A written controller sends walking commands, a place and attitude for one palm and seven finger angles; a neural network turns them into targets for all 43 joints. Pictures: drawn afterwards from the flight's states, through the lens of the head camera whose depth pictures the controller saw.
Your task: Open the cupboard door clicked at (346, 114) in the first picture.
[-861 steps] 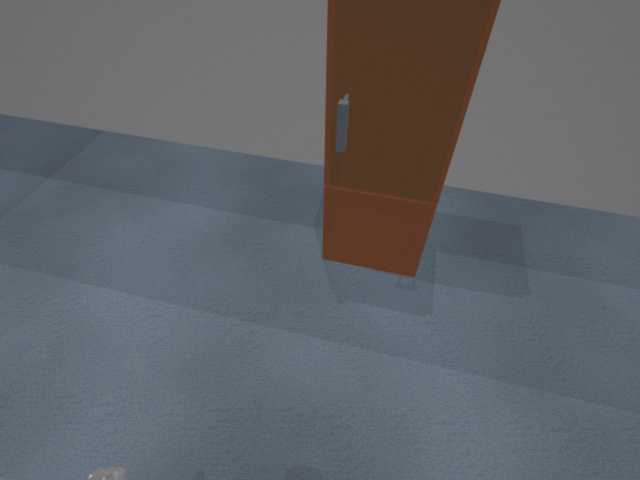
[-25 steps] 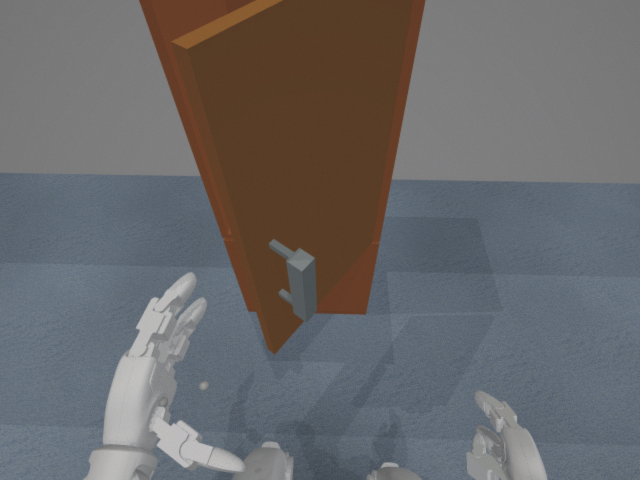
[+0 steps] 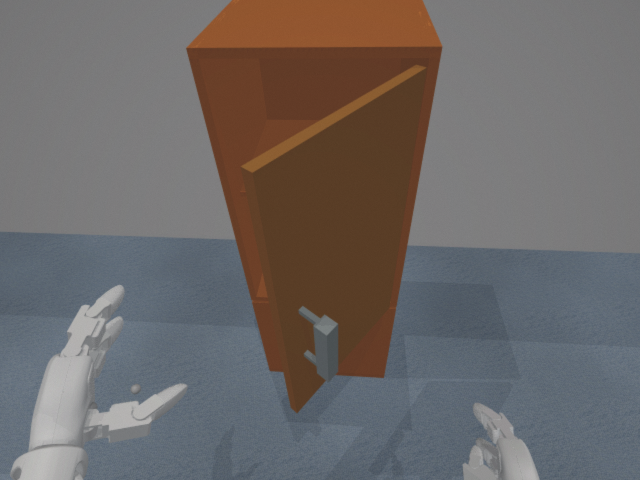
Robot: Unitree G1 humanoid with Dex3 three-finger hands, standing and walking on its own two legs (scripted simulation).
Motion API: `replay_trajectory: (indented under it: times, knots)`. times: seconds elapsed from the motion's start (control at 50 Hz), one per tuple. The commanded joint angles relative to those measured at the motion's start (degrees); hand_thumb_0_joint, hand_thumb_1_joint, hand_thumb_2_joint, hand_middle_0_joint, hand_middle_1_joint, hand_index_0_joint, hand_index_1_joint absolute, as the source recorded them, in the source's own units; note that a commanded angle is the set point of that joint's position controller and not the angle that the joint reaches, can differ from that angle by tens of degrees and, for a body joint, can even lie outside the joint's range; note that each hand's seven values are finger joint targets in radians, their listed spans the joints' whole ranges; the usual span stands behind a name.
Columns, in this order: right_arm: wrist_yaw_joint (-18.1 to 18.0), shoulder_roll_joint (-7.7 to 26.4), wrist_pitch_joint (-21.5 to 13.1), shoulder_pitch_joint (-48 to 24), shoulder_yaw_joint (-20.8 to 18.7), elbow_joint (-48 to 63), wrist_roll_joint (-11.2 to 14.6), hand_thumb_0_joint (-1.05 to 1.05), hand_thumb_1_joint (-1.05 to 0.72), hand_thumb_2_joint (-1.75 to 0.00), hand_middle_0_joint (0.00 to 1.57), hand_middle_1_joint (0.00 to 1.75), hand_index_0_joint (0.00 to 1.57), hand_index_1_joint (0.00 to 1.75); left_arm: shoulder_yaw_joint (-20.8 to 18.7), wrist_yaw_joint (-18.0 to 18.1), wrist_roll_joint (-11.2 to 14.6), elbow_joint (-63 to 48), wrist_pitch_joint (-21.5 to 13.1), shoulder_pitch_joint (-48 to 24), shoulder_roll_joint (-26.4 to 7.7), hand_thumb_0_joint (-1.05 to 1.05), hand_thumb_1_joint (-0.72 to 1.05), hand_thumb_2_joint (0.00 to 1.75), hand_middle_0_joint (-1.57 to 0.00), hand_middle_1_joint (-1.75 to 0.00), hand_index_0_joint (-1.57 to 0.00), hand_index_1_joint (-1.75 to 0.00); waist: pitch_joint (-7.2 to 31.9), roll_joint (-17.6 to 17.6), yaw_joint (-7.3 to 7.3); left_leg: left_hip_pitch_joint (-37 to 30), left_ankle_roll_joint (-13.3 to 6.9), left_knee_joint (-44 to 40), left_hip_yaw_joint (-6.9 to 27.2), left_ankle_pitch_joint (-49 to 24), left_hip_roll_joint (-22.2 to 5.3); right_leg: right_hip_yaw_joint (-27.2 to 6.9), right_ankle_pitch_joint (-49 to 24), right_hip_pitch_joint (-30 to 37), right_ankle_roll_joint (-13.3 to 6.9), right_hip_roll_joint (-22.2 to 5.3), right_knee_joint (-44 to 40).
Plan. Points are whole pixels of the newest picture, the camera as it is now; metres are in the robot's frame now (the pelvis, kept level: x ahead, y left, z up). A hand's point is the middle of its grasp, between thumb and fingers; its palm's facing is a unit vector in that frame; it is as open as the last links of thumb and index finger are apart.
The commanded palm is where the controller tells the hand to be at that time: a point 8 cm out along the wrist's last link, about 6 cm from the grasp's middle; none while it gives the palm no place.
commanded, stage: draw the hand back to the body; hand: left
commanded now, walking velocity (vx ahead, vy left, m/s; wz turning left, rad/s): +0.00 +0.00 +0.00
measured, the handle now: (316, 343) +0.36 +0.05 -0.08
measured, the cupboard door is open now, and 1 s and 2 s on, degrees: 54 54 54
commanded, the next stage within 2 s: step back with the hand held close in 0.66 s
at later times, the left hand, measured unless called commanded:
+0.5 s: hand (60, 346) +0.19 +0.26 +0.17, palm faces +0.45 -0.81 -0.39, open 7.6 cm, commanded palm +0.14 +0.29 +0.19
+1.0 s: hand (66, 340) +0.19 +0.25 +0.17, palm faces +0.37 -0.79 -0.49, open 7.4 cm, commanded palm +0.14 +0.29 +0.19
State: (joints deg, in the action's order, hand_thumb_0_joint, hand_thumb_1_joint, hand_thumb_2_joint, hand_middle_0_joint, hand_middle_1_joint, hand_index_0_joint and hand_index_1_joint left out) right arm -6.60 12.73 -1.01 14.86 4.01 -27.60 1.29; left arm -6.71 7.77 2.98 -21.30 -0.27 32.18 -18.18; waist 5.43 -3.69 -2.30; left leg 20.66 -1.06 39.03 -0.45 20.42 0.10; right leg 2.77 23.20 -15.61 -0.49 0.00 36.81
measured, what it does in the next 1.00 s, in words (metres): stands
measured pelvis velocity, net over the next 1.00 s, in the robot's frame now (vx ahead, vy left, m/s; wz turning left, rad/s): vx -0.01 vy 0.00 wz -0.02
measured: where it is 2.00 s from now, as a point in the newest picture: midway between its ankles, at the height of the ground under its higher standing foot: outside the picture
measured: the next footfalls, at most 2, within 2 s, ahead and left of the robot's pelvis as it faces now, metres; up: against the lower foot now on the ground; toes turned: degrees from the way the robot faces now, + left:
none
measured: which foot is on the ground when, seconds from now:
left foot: down 0.00-1.00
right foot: down 0.00-1.00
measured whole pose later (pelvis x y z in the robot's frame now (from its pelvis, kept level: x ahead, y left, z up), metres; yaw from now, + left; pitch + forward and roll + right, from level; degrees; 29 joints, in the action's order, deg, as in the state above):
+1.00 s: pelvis -0.01 +0.00 +0.02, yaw -1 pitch +0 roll -1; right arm -4.7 14.1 0.0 9.2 0.0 -33.3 -0.1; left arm -21.4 6.3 3.6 -23.5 -8.2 30.6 -21.5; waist -0.7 -4.2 -1.0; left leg 12.0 -0.8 24.3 -1.6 12.2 -0.7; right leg 1.6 13.6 -7.0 -0.5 1.1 20.8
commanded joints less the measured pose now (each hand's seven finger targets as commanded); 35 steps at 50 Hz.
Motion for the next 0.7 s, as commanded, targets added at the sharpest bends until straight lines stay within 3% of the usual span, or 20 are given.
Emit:
replay_trajectory:
  times: [0.0,0.04,0.06,0.1,0.16,0.2,0.26,0.28,0.32,0.38,0.46,0.54,0.68]
  knots:
    - [-0.06,5.57,-4.79,-7.7,-2.8,7.22,-0.06,0.0,-0.9,-0.9,0.2,0.3,0.2,0.3,-9.49,0.74,0.1,-13.33,-4.33,-4.16,-8.91,0.0,0.44,0.7,-0.18,-0.3,-0.18,-0.3,1.01,0.23,-0.14,-9.55,-0.37,-9.19,1.4,-18.04,-1.11,-0.02,-18.34,0.56,-0.52,-0.33,-9.08]
    - [0.18,5.53,-5.29,-8.24,-2.92,6.32,-0.22,0.0,-0.9,-0.9,0.2,0.3,0.2,0.3,-11.09,0.62,0.37,-13.5,-4.57,-4.62,-9.33,0.0,0.51,0.74,-0.19,-0.3,-0.19,-0.3,0.05,0.24,-0.35,-10.71,-0.28,-10.56,1.14,-18.89,-1.18,0.04,-19.19,1.83,-0.41,-0.26,-10.31]
    - [0.26,5.6,-5.5,-8.77,-2.99,5.91,-0.17,0.0,-0.9,-0.9,0.2,0.3,0.2,0.3,-12.51,0.67,0.41,-13.28,-4.75,-4.99,-10.45,0.0,0.55,0.75,-0.19,-0.3,-0.19,-0.3,-0.22,1.84,-0.61,-10.82,-0.3,-11.06,1.1,-19.45,-1.18,0.08,-19.93,3.16,-0.53,-0.18,-11.05]
    - [0.33,5.57,-5.81,-9.1,-3.17,5.07,-0.37,0.0,-0.9,-0.9,0.2,0.3,0.2,0.3,-14.07,0.58,0.68,-13.77,-5.17,-6.11,-10.78,0.0,0.62,0.78,-0.19,-0.3,-0.19,-0.3,0.02,0.47,-0.66,-12.45,-0.38,-12.02,0.59,-19.81,-1.09,-0.13,-20.77,4.09,-0.38,-0.24,-12.03]
    - [0.57,5.75,-6.08,-10.03,-3.48,3.93,-0.38,0.0,-0.9,-0.9,0.2,0.3,0.2,0.3,-16.74,0.5,1.0,-13.02,-5.61,-6.76,-11.94,0.0,0.73,0.82,-0.19,-0.3,-0.19,-0.3,-0.99,1.25,-1.06,-13.3,-0.32,-13.24,0.28,-20.67,-1.12,-0.29,-21.93,5.89,-0.45,-0.05,-13.57]
    - [0.78,5.73,-6.43,-10.07,-3.64,3.25,-0.5,0.0,-0.9,-0.9,0.2,0.3,0.2,0.3,-18.35,0.55,1.06,-14.38,-6.3,-9.11,-12.73,0.0,0.8,0.86,-0.2,-0.3,-0.2,-0.3,-0.86,-0.87,-1.08,-14.53,-0.14,-14.2,0.33,-21.35,-1.17,-0.26,-21.97,6.33,-0.41,-0.01,-14.15]
    - [0.78,5.97,-6.7,-10.88,-3.97,2.4,-0.61,0.0,-0.9,-0.9,0.2,0.3,0.2,0.3,-21.47,0.63,1.4,-13.34,-6.84,-10.64,-14.59,0.0,0.9,0.9,-0.2,-0.3,-0.2,-0.3,-1.65,-0.12,-1.53,-15.18,-0.14,-15.12,0.0,-20.36,-1.03,-0.4,-21.65,7.26,-0.48,0.19,-15.77]
    - [0.96,5.73,-6.69,-10.79,-3.98,2.1,-0.66,0.0,-0.9,-0.9,0.2,0.3,0.2,0.3,-19.03,0.24,1.51,-11.04,-6.79,-9.05,-11.39,0.0,0.9,0.9,-0.2,-0.3,-0.2,-0.3,-2.7,0.01,-1.02,-15.31,-0.22,-15.46,-0.1,-19.98,-1.08,-0.37,-21.47,7.01,-0.33,-0.01,-15.61]
    - [1.38,6.08,-6.21,-10.7,-4.45,1.9,-0.55,0.0,-0.9,-0.9,0.2,0.3,0.2,0.3,-16.86,-0.42,1.62,-8.98,-6.43,-7.92,-9.04,0.0,0.9,0.9,-0.2,-0.3,-0.2,-0.3,-4.13,1.31,-0.84,-15.53,-0.22,-16.22,-0.19,-19.99,-1.38,-0.24,-20.97,6.54,-0.1,0.15,-16.22]
    - [1.5,6.53,-5.97,-11.16,-4.88,2.03,-0.84,0.0,-0.9,-0.9,0.2,0.3,0.2,0.3,-17.38,-0.56,1.55,-9.79,-6.59,-9.22,-10.25,0.0,0.9,0.9,-0.2,-0.3,-0.2,-0.3,-2.84,3.06,-1.01,-16.15,-0.53,-16.72,-0.36,-19.64,-1.17,-0.56,-21.37,7.77,0.0,0.09,-16.97]
    - [1.11,6.31,-6.3,-12.03,-4.79,1.74,-1.01,0.0,-0.9,-0.9,0.2,0.3,0.2,0.3,-19.7,-0.22,1.23,-12.27,-7.27,-11.67,-13.23,0.0,0.9,0.9,-0.2,-0.3,-0.2,-0.3,-1.74,0.85,-1.52,-16.72,-0.47,-17.15,-0.44,-18.2,-0.72,-1.0,-20.05,8.92,-0.22,0.03,-18.03]
    - [0.84,5.77,-7.26,-12.13,-4.71,1.28,-1.01,0.0,-0.9,-0.9,0.2,0.3,0.2,0.3,-19.54,-0.03,1.14,-14.1,-7.87,-11.69,-12.89,0.0,0.9,0.9,-0.2,-0.3,-0.2,-0.3,-1.87,-2.1,-1.45,-17.89,-0.3,-17.37,-0.63,-18.1,-0.63,-1.19,-19.84,8.53,-0.29,0.15,-18.68]
    - [0.91,5.96,-7.44,-12.14,-5.09,0.79,-1.07,0.0,-0.9,-0.9,0.2,0.3,0.2,0.3,-18.56,-0.49,1.51,-10.63,-7.7,-10.36,-11.27,0.0,0.9,0.9,-0.2,-0.3,-0.2,-0.3,-4.3,1.3,-1.25,-17.65,-0.48,-18.0,-0.97,-17.28,-0.76,-1.36,-19.22,7.99,0.08,0.25,-19.94]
